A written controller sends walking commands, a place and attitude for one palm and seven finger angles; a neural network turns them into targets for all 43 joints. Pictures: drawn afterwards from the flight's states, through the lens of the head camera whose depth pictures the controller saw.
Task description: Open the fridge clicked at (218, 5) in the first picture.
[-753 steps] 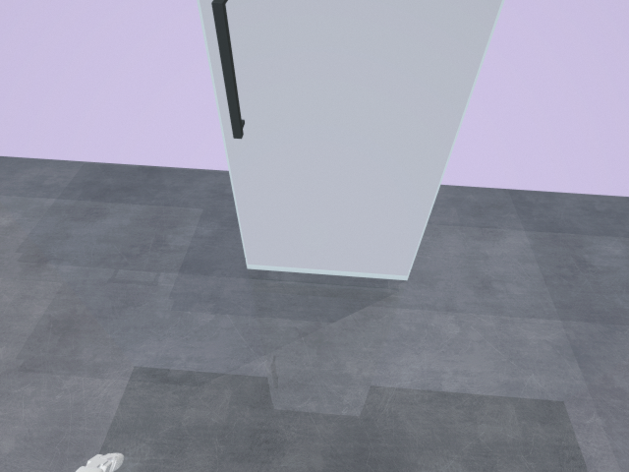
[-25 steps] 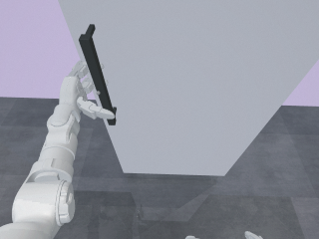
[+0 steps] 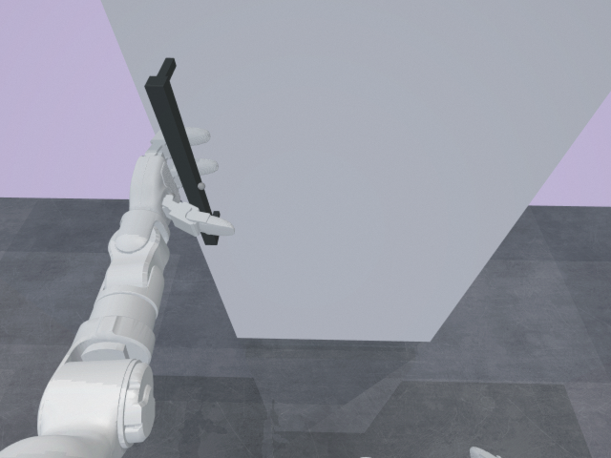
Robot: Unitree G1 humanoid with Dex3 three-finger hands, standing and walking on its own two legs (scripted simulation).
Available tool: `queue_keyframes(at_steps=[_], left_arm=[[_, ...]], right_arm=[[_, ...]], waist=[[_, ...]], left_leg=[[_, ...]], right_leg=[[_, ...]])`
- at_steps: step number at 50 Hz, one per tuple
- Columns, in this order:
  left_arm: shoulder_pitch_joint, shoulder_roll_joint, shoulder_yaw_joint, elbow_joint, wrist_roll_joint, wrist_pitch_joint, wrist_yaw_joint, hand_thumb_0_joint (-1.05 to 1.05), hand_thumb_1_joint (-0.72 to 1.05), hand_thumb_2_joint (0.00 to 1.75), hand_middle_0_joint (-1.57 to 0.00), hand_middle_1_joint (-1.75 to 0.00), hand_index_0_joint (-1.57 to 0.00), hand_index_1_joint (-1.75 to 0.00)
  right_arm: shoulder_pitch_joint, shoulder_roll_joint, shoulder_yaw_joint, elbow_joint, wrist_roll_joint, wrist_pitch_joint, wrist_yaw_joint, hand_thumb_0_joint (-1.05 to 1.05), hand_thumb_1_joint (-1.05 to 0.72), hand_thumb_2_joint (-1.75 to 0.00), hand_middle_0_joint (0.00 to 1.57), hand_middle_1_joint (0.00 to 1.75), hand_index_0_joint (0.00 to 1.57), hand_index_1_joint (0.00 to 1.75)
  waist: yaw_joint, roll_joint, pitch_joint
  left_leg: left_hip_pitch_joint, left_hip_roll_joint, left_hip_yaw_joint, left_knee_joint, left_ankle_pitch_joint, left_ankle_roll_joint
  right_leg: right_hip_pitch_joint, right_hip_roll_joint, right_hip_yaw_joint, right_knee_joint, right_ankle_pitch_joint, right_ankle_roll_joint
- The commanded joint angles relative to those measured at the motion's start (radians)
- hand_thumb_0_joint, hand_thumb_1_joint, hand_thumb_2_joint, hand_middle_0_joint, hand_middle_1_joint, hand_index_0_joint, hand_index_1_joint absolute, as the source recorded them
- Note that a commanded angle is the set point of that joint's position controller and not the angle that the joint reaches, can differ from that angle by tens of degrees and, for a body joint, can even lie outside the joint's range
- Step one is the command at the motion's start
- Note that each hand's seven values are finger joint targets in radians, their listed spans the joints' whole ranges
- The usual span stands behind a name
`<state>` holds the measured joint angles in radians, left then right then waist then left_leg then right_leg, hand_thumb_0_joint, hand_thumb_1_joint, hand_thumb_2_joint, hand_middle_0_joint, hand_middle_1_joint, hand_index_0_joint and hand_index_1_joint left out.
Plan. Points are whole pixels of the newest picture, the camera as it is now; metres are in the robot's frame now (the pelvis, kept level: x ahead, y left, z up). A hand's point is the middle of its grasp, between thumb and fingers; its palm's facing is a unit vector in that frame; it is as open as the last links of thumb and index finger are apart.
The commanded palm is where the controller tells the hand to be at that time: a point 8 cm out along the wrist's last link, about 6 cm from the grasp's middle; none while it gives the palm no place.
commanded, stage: slide the fingers in behind the handle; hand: left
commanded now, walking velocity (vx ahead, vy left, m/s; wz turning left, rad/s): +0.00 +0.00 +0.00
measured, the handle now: (193, 168) +0.50 +0.16 +0.10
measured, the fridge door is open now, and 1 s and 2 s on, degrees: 0 0 0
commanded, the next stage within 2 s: grip the handle and tug to test in 0.52 s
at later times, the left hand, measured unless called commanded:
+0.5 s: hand (194, 189) +0.43 +0.14 +0.12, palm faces -0.04 -1.00 +0.00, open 14.0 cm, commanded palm +0.41 +0.20 +0.11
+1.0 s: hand (198, 185) +0.44 +0.14 +0.11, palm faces -0.04 -1.00 -0.01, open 10.6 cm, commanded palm +0.41 +0.20 +0.11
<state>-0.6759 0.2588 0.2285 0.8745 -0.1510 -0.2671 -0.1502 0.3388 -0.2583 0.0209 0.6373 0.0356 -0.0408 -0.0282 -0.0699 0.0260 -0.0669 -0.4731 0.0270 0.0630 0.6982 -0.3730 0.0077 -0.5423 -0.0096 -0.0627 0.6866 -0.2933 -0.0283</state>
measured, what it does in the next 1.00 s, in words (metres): stands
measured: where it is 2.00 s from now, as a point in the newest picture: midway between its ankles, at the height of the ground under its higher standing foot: outside the picture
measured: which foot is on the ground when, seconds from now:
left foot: down 0.00-1.00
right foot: down 0.00-1.00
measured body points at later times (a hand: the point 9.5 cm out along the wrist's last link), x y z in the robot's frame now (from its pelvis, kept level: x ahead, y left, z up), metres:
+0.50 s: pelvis -0.01 +0.00 +0.00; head +0.03 -0.01 +0.45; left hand +0.43 +0.20 +0.12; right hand +0.07 -0.26 -0.12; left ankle -0.02 +0.11 -0.72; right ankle +0.03 -0.10 -0.72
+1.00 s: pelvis -0.01 +0.01 +0.00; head +0.04 +0.00 +0.45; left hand +0.44 +0.20 +0.12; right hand +0.06 -0.25 -0.12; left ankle -0.02 +0.11 -0.72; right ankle +0.03 -0.10 -0.72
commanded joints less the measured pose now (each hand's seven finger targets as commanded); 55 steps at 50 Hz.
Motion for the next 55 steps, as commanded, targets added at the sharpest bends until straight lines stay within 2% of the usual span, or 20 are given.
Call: queue_keyframes(at_steps=[1,3,8,17,19,22,23,25,27,29,31,36,38,40,42,44,46,48,53,55], left_arm=[[-0.444,0.189,0.011,-0.218,-0.001,-0.078,-0.004,0.0,-0.5,0.3,-0.3,-1.2,-0.3,-1.2],[-0.477,0.15,-0.021,-0.214,-0.007,-0.08,-0.006,0.0,-0.5,0.3,-0.3,-1.2,-0.3,-1.2],[-0.466,0.23,0.041,-0.177,-0.01,-0.087,-0.019,0.0,-0.5,0.3,-0.3,-1.2,-0.3,-1.2],[-0.451,0.208,0.026,-0.199,-0.022,-0.092,-0.039,0.0,-0.5,0.3,-0.3,-1.2,-0.3,-1.2],[-0.456,0.204,0.026,-0.166,-0.026,-0.081,-0.039,0.0,-0.5,0.3,-0.3,-1.2,-0.3,-1.2],[-0.464,0.233,0.044,-0.167,-0.023,-0.083,-0.035,0.0,-0.5,0.3,-0.3,-1.2,-0.3,-1.2],[-0.503,0.203,0.014,-0.19,-0.023,-0.087,-0.036,0.0,-0.5,0.3,-0.3,-1.2,-0.3,-1.2],[-0.505,0.216,0.026,-0.151,-0.019,-0.086,-0.032,0.0,-0.5,0.3,-0.3,-1.2,-0.3,-1.2],[-0.49,0.249,0.053,-0.164,-0.018,-0.095,-0.028,0.0,-0.5,0.3,-0.3,-1.2,-0.3,-1.2],[-0.515,0.187,-0.003,-0.161,-0.012,-0.096,-0.031,0.0,-0.5,0.3,-0.3,-1.2,-0.3,-1.2],[-0.505,0.212,0.028,-0.134,-0.014,-0.095,-0.023,0.0,-0.5,0.3,-0.3,-1.2,-0.3,-1.2],[-0.544,0.202,0.016,-0.124,-0.004,-0.101,-0.016,0.0,-0.27,0.4,-0.32,-1.23,-0.32,-1.23],[-0.556,0.179,-0.001,-0.164,-0.005,-0.113,-0.01,0.0,-0.17,0.44,-0.33,-1.25,-0.33,-1.25],[-0.531,0.174,0.003,-0.14,-0.005,-0.109,-0.003,0.0,-0.08,0.48,-0.35,-1.26,-0.35,-1.26],[-0.524,0.212,0.033,-0.125,-0.002,-0.106,0.003,0.0,0.01,0.52,-0.35,-1.27,-0.35,-1.27],[-0.526,0.248,0.058,-0.129,0.004,-0.104,0.001,0.0,0.11,0.56,-0.36,-1.29,-0.36,-1.29],[-0.512,0.209,0.029,-0.161,0.003,-0.106,-0.006,0.0,0.2,0.6,-0.38,-1.3,-0.38,-1.3],[-0.489,0.205,0.03,-0.153,-0.009,-0.102,-0.012,0.0,0.29,0.64,-0.38,-1.31,-0.38,-1.31],[-0.474,0.247,0.064,-0.175,-0.014,-0.093,-0.023,0.0,0.53,0.74,-0.41,-1.35,-0.41,-1.35],[-0.477,0.204,0.025,-0.19,-0.017,-0.09,-0.03,0.0,0.62,0.78,-0.42,-1.36,-0.42,-1.36]], right_arm=[[0.034,-0.136,-0.046,-0.102,0.001,-0.036,-0.007,0.0,-0.9,-0.9,0.2,0.3,0.2,0.3],[0.032,-0.134,-0.045,-0.101,0.001,-0.04,-0.008,0.0,-0.9,-0.9,0.2,0.3,0.2,0.3],[0.031,-0.141,-0.042,-0.097,0.001,-0.04,-0.014,0.0,-0.9,-0.9,0.2,0.3,0.2,0.3],[0.033,-0.141,-0.044,-0.105,0.002,-0.044,-0.012,0.0,-0.9,-0.9,0.2,0.3,0.2,0.3],[0.034,-0.143,-0.044,-0.097,0.003,-0.043,-0.012,0.0,-0.9,-0.9,0.2,0.3,0.2,0.3],[0.034,-0.149,-0.045,-0.101,0.003,-0.042,-0.016,0.0,-0.9,-0.9,0.2,0.3,0.2,0.3],[0.028,-0.142,-0.042,-0.1,0.003,-0.045,-0.014,0.0,-0.9,-0.9,0.2,0.3,0.2,0.3],[0.035,-0.144,-0.041,-0.089,0.002,-0.045,-0.015,0.0,-0.9,-0.9,0.2,0.3,0.2,0.3],[0.039,-0.149,-0.044,-0.096,-0.001,-0.047,-0.017,0.0,-0.9,-0.9,0.2,0.3,0.2,0.3],[0.034,-0.14,-0.039,-0.094,0.002,-0.05,-0.014,0.0,-0.9,-0.9,0.2,0.3,0.2,0.3],[0.045,-0.148,-0.044,-0.089,0.0,-0.049,-0.013,0.0,-0.9,-0.9,0.2,0.3,0.2,0.3],[0.05,-0.146,-0.044,-0.087,-0.002,-0.051,-0.014,0.0,-0.9,-0.9,0.2,0.3,0.2,0.3],[0.052,-0.144,-0.045,-0.09,-0.004,-0.057,-0.01,0.0,-0.9,-0.9,0.2,0.3,0.2,0.3],[0.058,-0.144,-0.045,-0.084,-0.006,-0.057,-0.007,0.0,-0.9,-0.9,0.2,0.3,0.2,0.3],[0.066,-0.152,-0.047,-0.084,-0.008,-0.054,-0.009,0.0,-0.9,-0.9,0.2,0.3,0.2,0.3],[0.064,-0.151,-0.047,-0.083,-0.008,-0.05,-0.01,0.0,-0.9,-0.9,0.2,0.3,0.2,0.3],[0.056,-0.143,-0.046,-0.091,-0.006,-0.05,-0.007,0.0,-0.9,-0.9,0.2,0.3,0.2,0.3],[0.057,-0.145,-0.046,-0.092,-0.005,-0.048,-0.007,0.0,-0.9,-0.9,0.2,0.3,0.2,0.3],[0.06,-0.147,-0.048,-0.095,-0.005,-0.043,-0.01,0.0,-0.9,-0.9,0.2,0.3,0.2,0.3],[0.053,-0.142,-0.047,-0.098,-0.004,-0.043,-0.008,0.0,-0.9,-0.9,0.2,0.3,0.2,0.3]], waist=[[-0.002,-0.039,-0.325],[-0.015,-0.033,-0.318],[0.0,-0.041,-0.335],[0.005,-0.015,-0.351],[-0.009,-0.055,-0.315],[-0.001,-0.051,-0.309],[-0.011,-0.016,-0.324],[-0.016,-0.044,-0.297],[0.003,-0.04,-0.335],[-0.012,0.015,-0.317],[-0.009,-0.04,-0.32],[-0.013,-0.029,-0.322],[-0.013,0.008,-0.367],[-0.011,-0.022,-0.359],[-0.01,-0.061,-0.346],[-0.004,-0.048,-0.357],[-0.001,-0.003,-0.364],[-0.004,-0.035,-0.357],[0.004,-0.012,-0.367],[-0.007,-0.013,-0.348]], left_leg=[[0.061,-0.033,-0.035,-0.086,0.228,0.02],[0.074,-0.032,-0.039,-0.088,0.219,0.02],[0.039,-0.037,-0.032,-0.087,0.203,0.022],[0.059,-0.038,-0.036,-0.087,0.237,0.02],[0.045,-0.035,-0.037,-0.089,0.199,0.021],[0.032,-0.036,-0.038,-0.096,0.179,0.022],[0.045,-0.037,-0.04,-0.096,0.175,0.021],[0.035,-0.035,-0.043,-0.095,0.156,0.021],[0.037,-0.036,-0.044,-0.093,0.177,0.02],[0.058,-0.035,-0.046,-0.092,0.182,0.015],[0.053,-0.031,-0.052,-0.092,0.175,0.016],[0.055,-0.03,-0.057,-0.092,0.17,0.014],[0.095,-0.03,-0.057,-0.084,0.215,0.012],[0.089,-0.028,-0.061,-0.083,0.222,0.01],[0.056,-0.029,-0.057,-0.085,0.215,0.015],[0.041,-0.03,-0.05,-0.085,0.216,0.016],[0.067,-0.032,-0.047,-0.084,0.228,0.014],[0.059,-0.029,-0.047,-0.083,0.239,0.015],[0.061,-0.03,-0.042,-0.081,0.259,0.016],[0.061,-0.03,-0.04,-0.085,0.249,0.016]], right_leg=[[0.248,0.023,0.045,-0.07,0.309,0.006],[0.23,0.025,0.042,-0.073,0.296,0.006],[0.275,0.019,0.057,-0.074,0.297,0.007],[0.271,0.022,0.048,-0.066,0.318,0.001],[0.244,0.023,0.048,-0.078,0.284,0.007],[0.251,0.021,0.05,-0.082,0.252,0.005],[0.239,0.02,0.051,-0.08,0.249,0.006],[0.221,0.021,0.049,-0.084,0.226,0.007],[0.249,0.021,0.05,-0.074,0.24,0.003],[0.205,0.022,0.044,-0.071,0.241,0.001],[0.201,0.026,0.041,-0.071,0.228,0.003],[0.185,0.026,0.038,-0.065,0.215,0.001],[0.184,0.028,0.037,-0.056,0.249,0.0],[0.184,0.03,0.032,-0.055,0.253,0.0],[0.204,0.03,0.033,-0.057,0.255,0.002],[0.227,0.027,0.043,-0.056,0.273,0.004],[0.22,0.028,0.04,-0.056,0.282,0.0],[0.227,0.03,0.039,-0.059,0.294,0.003],[0.247,0.029,0.044,-0.058,0.32,0.002],[0.235,0.029,0.04,-0.062,0.315,0.003]])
